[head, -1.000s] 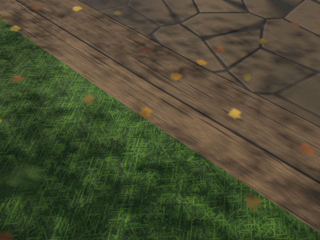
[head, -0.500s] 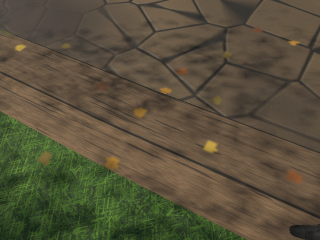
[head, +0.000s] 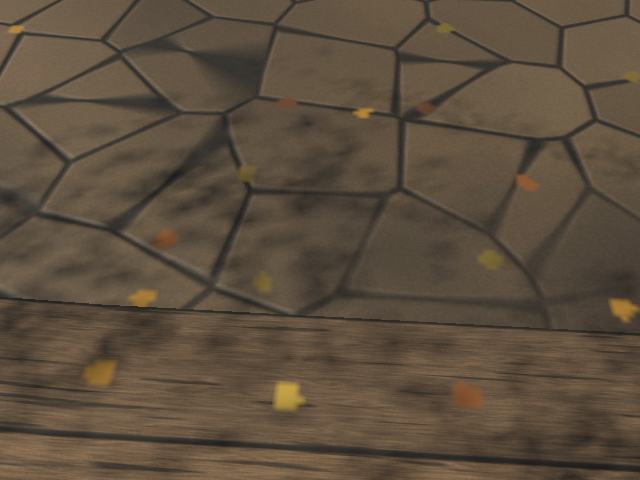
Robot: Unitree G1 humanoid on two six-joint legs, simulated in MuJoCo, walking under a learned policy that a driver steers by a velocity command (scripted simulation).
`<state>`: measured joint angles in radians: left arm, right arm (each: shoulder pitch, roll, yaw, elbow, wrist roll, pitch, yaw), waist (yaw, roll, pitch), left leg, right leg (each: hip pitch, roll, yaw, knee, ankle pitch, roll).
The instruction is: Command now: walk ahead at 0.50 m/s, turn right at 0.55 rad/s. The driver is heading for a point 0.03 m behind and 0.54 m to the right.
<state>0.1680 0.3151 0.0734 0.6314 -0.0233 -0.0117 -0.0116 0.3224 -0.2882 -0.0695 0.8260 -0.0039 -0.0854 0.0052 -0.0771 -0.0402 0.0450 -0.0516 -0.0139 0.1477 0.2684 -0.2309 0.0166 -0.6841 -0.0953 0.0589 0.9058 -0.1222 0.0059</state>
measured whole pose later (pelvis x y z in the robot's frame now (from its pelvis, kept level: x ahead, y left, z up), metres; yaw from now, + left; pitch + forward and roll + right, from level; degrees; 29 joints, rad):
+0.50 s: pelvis +0.24 -0.07 +0.00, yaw -7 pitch +1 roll -1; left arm 0.22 0.26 0.05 0.77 0.02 -0.05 -0.01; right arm 0.12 -0.30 -0.04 0.81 0.00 -0.03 -0.01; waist 0.03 0.06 0.06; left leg -0.57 0.10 -0.03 0.78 -0.16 -0.06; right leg -0.17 0.08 -0.03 0.32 -0.17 -0.07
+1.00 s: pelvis +0.30 -0.08 -0.01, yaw -20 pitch +1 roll +1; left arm 0.17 0.30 0.09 0.75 -0.01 0.07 0.00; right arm 0.08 -0.30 -0.07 0.84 0.01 0.02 -0.04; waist 0.00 0.01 0.07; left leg -0.30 0.12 0.17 0.50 -0.20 -0.04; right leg -0.32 -0.03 -0.03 0.61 -0.27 -0.01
